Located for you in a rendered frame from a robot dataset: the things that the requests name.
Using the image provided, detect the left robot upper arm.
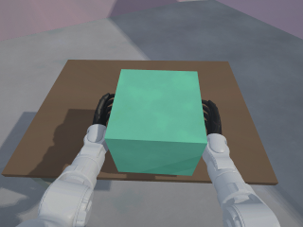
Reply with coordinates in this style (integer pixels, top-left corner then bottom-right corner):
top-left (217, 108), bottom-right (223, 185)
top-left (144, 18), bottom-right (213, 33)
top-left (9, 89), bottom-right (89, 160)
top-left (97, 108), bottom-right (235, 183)
top-left (16, 180), bottom-right (94, 227)

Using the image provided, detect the right robot upper arm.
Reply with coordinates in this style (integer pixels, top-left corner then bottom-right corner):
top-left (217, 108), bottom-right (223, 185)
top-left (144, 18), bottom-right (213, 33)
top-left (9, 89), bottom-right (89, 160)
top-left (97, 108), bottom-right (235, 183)
top-left (223, 203), bottom-right (279, 227)

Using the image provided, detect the left robot forearm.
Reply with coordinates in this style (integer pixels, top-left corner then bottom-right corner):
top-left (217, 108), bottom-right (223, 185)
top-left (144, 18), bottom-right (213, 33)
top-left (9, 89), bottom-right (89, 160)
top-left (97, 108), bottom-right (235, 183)
top-left (37, 124), bottom-right (109, 217)

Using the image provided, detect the carton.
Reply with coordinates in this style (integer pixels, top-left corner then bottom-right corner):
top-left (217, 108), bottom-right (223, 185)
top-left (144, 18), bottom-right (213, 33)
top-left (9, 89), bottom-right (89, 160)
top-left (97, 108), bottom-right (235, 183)
top-left (104, 69), bottom-right (207, 176)

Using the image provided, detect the table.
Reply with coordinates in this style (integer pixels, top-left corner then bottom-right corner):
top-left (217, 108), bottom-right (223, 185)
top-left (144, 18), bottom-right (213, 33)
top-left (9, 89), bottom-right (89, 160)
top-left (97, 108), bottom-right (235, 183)
top-left (1, 60), bottom-right (278, 189)

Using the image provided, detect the right robot forearm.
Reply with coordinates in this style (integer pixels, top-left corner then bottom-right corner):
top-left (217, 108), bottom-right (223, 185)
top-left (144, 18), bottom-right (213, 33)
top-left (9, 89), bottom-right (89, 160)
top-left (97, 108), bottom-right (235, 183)
top-left (202, 133), bottom-right (280, 227)

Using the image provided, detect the robot left hand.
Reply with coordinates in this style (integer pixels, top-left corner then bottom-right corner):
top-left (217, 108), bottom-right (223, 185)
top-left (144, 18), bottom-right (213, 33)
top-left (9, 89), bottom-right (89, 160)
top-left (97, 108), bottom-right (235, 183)
top-left (92, 93), bottom-right (116, 127)

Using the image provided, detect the robot right hand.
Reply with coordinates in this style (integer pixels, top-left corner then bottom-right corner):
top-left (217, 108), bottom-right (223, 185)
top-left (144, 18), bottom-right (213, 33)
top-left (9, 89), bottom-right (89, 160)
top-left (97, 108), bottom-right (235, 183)
top-left (202, 99), bottom-right (223, 135)

